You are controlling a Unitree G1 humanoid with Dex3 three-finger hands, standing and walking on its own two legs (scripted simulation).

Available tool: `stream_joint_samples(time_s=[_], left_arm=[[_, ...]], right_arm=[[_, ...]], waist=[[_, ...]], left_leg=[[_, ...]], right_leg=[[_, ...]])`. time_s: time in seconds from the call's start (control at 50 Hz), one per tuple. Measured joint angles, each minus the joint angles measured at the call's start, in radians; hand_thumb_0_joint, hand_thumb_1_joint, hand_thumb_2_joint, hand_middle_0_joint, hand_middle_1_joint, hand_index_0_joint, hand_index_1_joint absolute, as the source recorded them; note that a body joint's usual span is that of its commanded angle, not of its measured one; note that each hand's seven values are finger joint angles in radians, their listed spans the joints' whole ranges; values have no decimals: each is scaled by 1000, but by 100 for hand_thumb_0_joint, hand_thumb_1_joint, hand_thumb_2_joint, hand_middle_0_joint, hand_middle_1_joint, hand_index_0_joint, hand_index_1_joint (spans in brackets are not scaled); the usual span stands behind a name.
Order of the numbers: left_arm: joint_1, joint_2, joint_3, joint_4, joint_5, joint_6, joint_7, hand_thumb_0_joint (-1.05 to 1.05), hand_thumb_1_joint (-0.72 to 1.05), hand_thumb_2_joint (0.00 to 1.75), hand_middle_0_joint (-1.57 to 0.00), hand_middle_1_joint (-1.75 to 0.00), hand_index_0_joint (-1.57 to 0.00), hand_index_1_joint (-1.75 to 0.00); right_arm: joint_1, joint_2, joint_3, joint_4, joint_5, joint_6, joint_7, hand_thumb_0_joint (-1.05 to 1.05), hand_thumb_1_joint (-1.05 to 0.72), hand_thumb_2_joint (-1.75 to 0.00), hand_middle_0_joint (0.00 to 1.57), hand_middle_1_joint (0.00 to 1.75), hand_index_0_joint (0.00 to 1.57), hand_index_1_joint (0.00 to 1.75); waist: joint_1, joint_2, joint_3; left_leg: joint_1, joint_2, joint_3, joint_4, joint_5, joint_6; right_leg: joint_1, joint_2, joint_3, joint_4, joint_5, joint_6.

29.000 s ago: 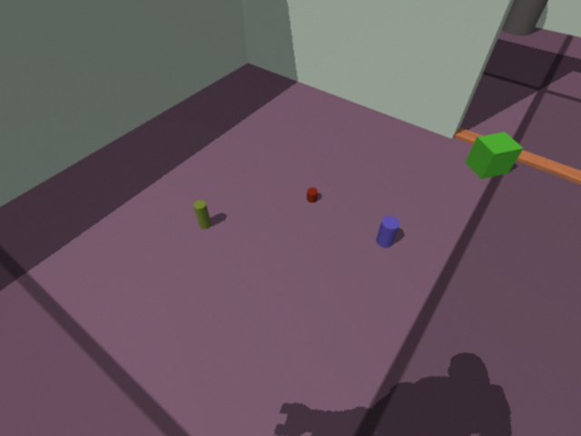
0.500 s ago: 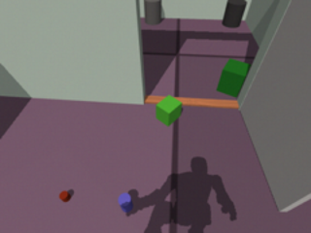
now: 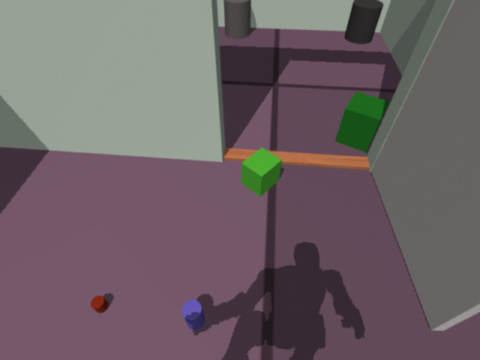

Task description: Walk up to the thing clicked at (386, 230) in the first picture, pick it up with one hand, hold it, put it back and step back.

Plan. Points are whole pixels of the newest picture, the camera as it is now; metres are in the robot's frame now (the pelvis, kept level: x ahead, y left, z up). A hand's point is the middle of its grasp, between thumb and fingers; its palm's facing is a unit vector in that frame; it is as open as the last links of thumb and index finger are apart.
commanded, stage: stand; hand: left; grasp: from the side
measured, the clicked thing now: (193, 315) +0.39 +0.21 -0.72
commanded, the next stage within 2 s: step back in 0.18 s
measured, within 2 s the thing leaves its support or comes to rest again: neither
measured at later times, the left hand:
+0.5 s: hand out of the picture +0.10 +0.30 -0.18, palm faces +0.00 -0.92 -0.38, open 7.4 cm
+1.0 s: hand out of the picture -0.03 +0.29 -0.16, palm faces -0.03 -0.91 -0.40, open 7.4 cm
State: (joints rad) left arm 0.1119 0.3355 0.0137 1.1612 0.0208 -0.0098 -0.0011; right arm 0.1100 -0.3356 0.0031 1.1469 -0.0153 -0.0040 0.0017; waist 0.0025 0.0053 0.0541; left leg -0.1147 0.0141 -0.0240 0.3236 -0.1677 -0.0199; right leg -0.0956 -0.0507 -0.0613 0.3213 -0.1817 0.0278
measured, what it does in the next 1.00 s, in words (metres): walks backwards: right foot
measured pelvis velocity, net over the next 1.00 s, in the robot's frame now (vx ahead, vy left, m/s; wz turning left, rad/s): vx -0.14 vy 0.04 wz -0.02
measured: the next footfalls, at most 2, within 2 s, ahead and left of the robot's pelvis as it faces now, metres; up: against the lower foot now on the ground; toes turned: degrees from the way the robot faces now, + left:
right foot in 0.78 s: -0.07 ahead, -0.09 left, +0.00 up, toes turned +1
left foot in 1.12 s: -0.14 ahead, +0.17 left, +0.00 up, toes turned -2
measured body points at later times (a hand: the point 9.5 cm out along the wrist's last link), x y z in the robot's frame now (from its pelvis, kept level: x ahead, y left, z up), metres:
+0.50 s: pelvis -0.05 +0.04 -0.03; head +0.02 +0.05 +0.41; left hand +0.10 +0.35 -0.16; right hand +0.03 -0.30 -0.14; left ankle -0.04 +0.14 -0.75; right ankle -0.01 -0.13 -0.74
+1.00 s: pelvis -0.14 +0.04 -0.02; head -0.08 +0.02 +0.42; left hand -0.03 +0.34 -0.13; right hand -0.05 -0.28 -0.15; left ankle -0.16 +0.17 -0.68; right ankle -0.11 -0.09 -0.75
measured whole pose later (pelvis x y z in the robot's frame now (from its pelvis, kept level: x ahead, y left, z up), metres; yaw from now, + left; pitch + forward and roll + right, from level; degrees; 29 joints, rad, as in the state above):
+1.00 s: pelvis -0.14 +0.04 -0.02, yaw -1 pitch -1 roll +1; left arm 0.14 0.33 0.06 0.84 0.03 0.03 0.01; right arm 0.15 -0.40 -0.04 0.87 0.01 0.05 -0.02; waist 0.01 0.03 0.18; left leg -0.44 -0.11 -0.13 1.10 -0.50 0.00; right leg -0.32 -0.02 0.04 0.62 -0.28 -0.01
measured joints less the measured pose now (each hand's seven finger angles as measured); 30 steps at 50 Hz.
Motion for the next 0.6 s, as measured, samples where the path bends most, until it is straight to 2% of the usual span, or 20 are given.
stream_joint_samples(time_s=[0.18,0.26,0.32,0.38,0.42,0.44,0.46,0.48,0.52,0.54,0.6], left_arm=[[5,-1,0,-3,-3,1,-2,1,90,90,-20,-30,-21,-30],[-9,6,29,-50,-24,11,-2,1,90,90,-20,-30,-21,-30],[-29,15,43,-96,-23,24,0,1,90,90,-20,-30,-21,-30],[-47,25,50,-143,-6,40,4,1,90,90,-20,-30,-21,-30],[-59,38,50,-168,1,49,8,1,90,90,-20,-30,-21,-30],[-65,45,49,-181,2,53,9,1,90,90,-20,-30,-21,-30],[-75,49,49,-196,-2,58,10,1,90,90,-20,-30,-21,-30],[-93,57,51,-210,-8,62,12,1,90,90,-20,-30,-21,-30],[-120,70,58,-237,-12,67,23,1,90,90,-20,-30,-21,-30],[-126,72,59,-245,-13,67,28,1,90,90,-20,-30,-21,-30],[-118,71,55,-262,-19,62,34,1,91,90,-20,-30,-20,-29]], right_arm=[[1,-2,2,0,1,-1,1,1,-90,-90,20,30,20,30],[-20,-16,-16,-51,16,20,12,1,-90,-90,20,30,20,30],[-35,-39,-36,-99,21,35,14,1,-90,-90,20,30,20,30],[-29,-61,-55,-146,19,56,20,1,-90,-90,20,30,20,30],[-8,-70,-64,-174,20,59,24,1,-90,-90,20,30,20,30],[7,-74,-67,-186,18,55,26,1,-90,-90,20,30,20,30],[23,-81,-71,-196,11,51,25,0,-90,-90,20,30,20,30],[30,-77,-76,-198,1,47,21,0,-90,-90,20,30,20,30],[37,-60,-71,-201,-9,45,20,0,-90,-90,20,30,20,30],[43,-52,-66,-204,-9,46,18,1,-90,-90,20,30,20,30],[52,-33,-57,-221,-13,49,5,1,-90,-90,20,30,20,30]], waist=[[1,2,2],[-8,8,44],[-16,19,85],[-14,5,109],[-22,-12,108],[-28,-15,104],[-32,-13,100],[-32,-25,111],[-32,-45,140],[-36,-48,147],[-37,-48,150]], left_leg=[[2,-1,-1,-1,-1,0],[-68,1,-10,94,-31,6],[-147,-2,-15,213,-55,33],[-220,-40,-18,419,-196,70],[-223,-50,-13,460,-225,86],[-205,-43,-9,416,-155,87],[-191,-38,-15,374,-175,59],[-197,-46,-13,379,-206,47],[-212,-54,-10,393,-200,49],[-217,-53,-14,387,-187,50],[-225,-46,-8,352,-149,56]], right_leg=[[1,-1,-1,3,-4,-1],[-55,1,-7,75,-25,-6],[-103,-2,-14,141,-43,-9],[-158,-27,1,224,-71,-6],[-197,-47,9,279,-90,1],[-220,-53,10,313,-104,6],[-252,-53,13,356,-119,-3],[-282,-41,56,414,-182,-22],[-330,31,161,564,-330,-49],[-349,69,193,636,-366,-58],[-385,130,209,789,-365,-61]])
